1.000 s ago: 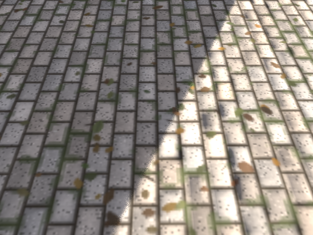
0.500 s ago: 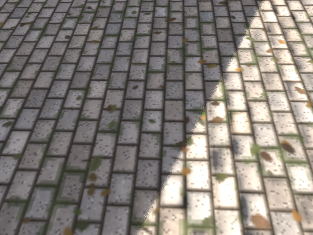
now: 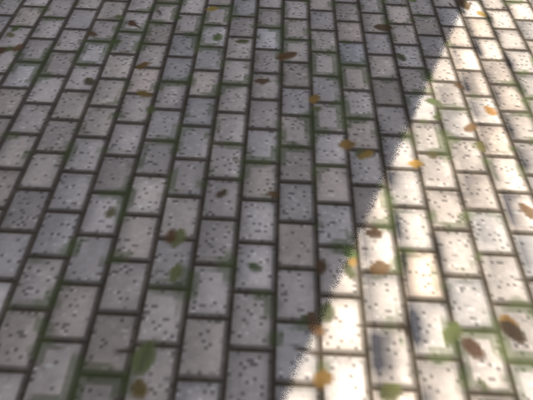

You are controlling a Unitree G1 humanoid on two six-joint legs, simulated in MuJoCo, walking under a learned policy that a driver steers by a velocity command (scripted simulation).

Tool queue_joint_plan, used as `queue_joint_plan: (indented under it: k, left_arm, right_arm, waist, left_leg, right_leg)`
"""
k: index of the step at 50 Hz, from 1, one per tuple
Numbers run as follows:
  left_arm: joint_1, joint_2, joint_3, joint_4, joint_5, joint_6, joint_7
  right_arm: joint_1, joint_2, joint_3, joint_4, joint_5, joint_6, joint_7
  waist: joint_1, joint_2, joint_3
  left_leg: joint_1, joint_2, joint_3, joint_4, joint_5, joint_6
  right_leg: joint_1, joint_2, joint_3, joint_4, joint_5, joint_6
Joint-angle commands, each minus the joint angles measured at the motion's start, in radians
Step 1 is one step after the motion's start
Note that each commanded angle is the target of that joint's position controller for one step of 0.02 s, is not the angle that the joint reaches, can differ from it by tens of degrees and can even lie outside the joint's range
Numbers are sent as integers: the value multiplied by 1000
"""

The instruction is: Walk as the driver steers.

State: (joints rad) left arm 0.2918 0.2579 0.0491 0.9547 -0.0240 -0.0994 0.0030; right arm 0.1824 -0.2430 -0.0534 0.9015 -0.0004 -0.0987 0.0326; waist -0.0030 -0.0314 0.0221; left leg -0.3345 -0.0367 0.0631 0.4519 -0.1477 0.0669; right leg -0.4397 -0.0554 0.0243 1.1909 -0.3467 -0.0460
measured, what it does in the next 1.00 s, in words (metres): walks ahead, turning left: right foot, then left foot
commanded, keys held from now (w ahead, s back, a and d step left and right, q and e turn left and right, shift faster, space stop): w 0.32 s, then w+q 0.08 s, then q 0.50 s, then e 0.10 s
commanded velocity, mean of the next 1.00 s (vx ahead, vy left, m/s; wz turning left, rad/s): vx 0.31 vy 0.00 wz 0.25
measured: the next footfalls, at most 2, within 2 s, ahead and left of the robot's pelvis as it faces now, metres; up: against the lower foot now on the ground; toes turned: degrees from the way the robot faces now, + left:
right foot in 0.42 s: +0.40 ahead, -0.16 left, +0.00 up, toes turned -1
left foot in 0.90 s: +0.45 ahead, +0.09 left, +0.00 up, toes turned +20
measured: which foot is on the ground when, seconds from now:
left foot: down 0.00-0.44, up 0.46-0.88, down 0.90-1.00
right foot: up 0.00-0.40, down 0.42-0.92, up 0.94-1.00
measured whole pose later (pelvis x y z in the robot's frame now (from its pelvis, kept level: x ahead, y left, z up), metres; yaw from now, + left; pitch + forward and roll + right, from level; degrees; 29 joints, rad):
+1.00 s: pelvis +0.38 -0.02 -0.01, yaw +17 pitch +2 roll -1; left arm 0.08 0.30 0.08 0.89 -0.01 -0.01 0.02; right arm 0.12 -0.26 -0.09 0.75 -0.01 0.01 0.01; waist 0.00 -0.03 0.06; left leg -0.39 -0.01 0.04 0.56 -0.21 0.06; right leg -0.43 -0.07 -0.08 1.03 -0.55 0.04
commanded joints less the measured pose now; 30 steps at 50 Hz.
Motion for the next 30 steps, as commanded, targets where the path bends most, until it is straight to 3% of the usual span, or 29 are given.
queue_joint_plan:
  k: [1, 4, 6, 10, 15, 18, 19, 20, 21, 22, 23, 24, 26, 27, 28, 30]
  left_arm:
    - [45, 51, 23, -50, 8, 10, 10]
    - [-35, 56, 29, -82, 17, 23, 15]
    - [-108, 53, 30, -105, 21, 21, 13]
    - [-246, 30, 20, -141, 15, 13, -2]
    - [-378, 33, 10, -192, 3, 2, -29]
    - [-358, 63, 18, -205, 3, -10, -42]
    - [-291, 87, 30, -190, 4, -15, -41]
    - [-144, 127, 53, -145, 7, -18, -34]
    - [44, 200, 76, -105, 29, -22, -24]
    - [134, 295, 96, -90, 52, -14, -17]
    - [137, 203, 70, -93, 45, -9, -17]
    - [34, 152, 50, -119, 39, -8, -13]
    - [-105, 83, 29, -135, 35, -7, -12]
    - [-141, 62, 23, -133, 40, -8, -12]
    - [-159, 65, 25, -128, 49, -8, -12]
    - [-175, 97, 34, -120, 56, -9, -3]
  right_arm:
    - [23, -83, -13, -25, -7, -17, 3]
    - [74, -128, -24, 2, -6, -20, -14]
    - [108, -133, -24, 15, -2, -13, -26]
    - [168, -142, -22, 38, 8, -5, -36]
    - [249, -152, -28, 84, 15, 15, -40]
    - [243, -165, -36, 92, 21, 28, -45]
    - [218, -176, -39, 86, 23, 32, -45]
    - [192, -165, -34, 77, 21, 35, -44]
    - [178, -129, -18, 51, 9, 34, -43]
    - [301, -2, 18, 43, 5, 18, -40]
    - [303, -64, 4, 68, 23, 0, -38]
    - [226, -145, -21, 41, 45, -2, -42]
    - [149, -122, -30, 25, 35, 21, -57]
    - [165, -107, -38, 28, 30, 43, -61]
    - [184, -79, -37, 27, 29, 64, -61]
    - [181, -50, -39, 0, 25, 92, -63]
  waist:
    - [22, 109, -56]
    - [18, 82, -11]
    - [0, 77, 2]
    - [-43, 85, 27]
    - [-84, 87, 69]
    - [-45, 107, 52]
    - [-2, 121, 13]
    - [73, 111, -73]
    - [141, 58, -218]
    - [106, -189, -382]
    - [119, -196, -470]
    - [98, -142, -315]
    - [33, -40, -153]
    - [-2, -58, -118]
    - [-22, -69, -99]
    - [-45, -71, -71]
  left_leg:
    - [139, 261, -289, -293, 100, 172]
    - [140, 259, -231, -333, 174, 185]
    - [174, 249, -200, -339, 197, 170]
    - [210, 220, -136, -345, 177, 134]
    - [364, 276, -143, -288, 180, 131]
    - [408, 305, -173, -204, 303, 112]
    - [395, 293, -171, -135, 440, 100]
    - [349, 242, -142, 19, 554, 78]
    - [168, 173, -101, 290, 427, 34]
    - [-232, -1, -41, 693, -107, -52]
    - [-300, -19, -204, 859, -458, -61]
    - [-352, 32, -210, 914, -431, -59]
    - [-308, 113, -155, 820, -327, -70]
    - [-245, 140, -148, 769, -290, -68]
    - [-188, 135, -131, 753, -258, -69]
    - [-186, 130, -116, 697, -203, -79]
  right_leg:
    - [-142, -96, 43, -38, 84, -2]
    - [-227, -106, 35, -165, 197, 24]
    - [-273, -103, 30, -279, 305, 35]
    - [-239, -65, -7, -506, 459, 36]
    - [-271, -37, -18, -638, 397, 19]
    - [-177, -10, -23, -691, 291, -14]
    - [-61, 20, -44, -709, 269, -28]
    - [148, 47, -64, -730, 287, -51]
    - [465, -76, 51, -678, 403, -107]
    - [859, -359, 453, -715, 504, -259]
    - [848, -405, 608, -795, 605, -294]
    - [706, -377, 422, -790, 720, -248]
    - [431, -285, 169, -833, 798, -180]
    - [329, -250, 96, -872, 762, -157]
    - [251, -238, 51, -902, 750, -155]
    - [195, -241, -14, -944, 770, -181]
